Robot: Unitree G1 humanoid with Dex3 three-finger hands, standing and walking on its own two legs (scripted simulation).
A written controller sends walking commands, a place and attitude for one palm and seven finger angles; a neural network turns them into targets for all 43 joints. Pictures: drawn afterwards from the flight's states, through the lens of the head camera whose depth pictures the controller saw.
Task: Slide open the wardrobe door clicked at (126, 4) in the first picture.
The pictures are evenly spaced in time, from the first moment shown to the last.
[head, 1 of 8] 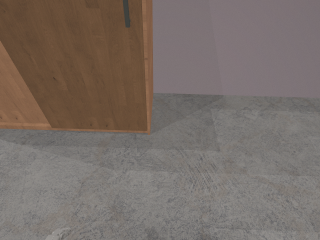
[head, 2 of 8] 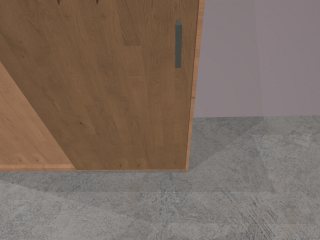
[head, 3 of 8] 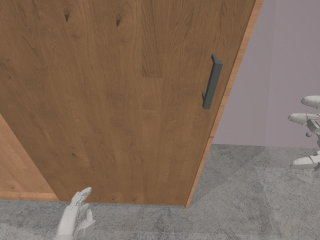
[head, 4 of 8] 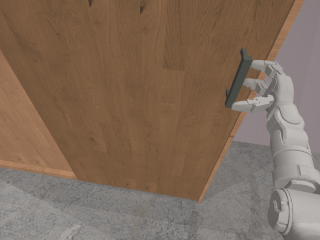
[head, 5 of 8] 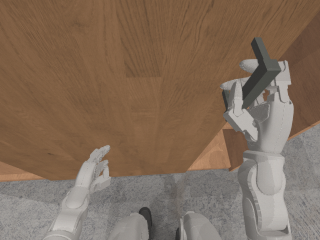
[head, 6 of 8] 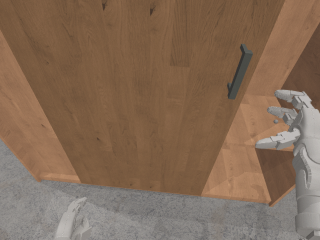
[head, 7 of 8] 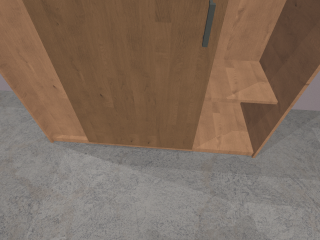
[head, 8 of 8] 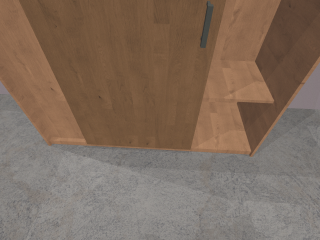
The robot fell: no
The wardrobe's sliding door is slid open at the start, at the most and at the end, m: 0.00 0.45 0.45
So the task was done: yes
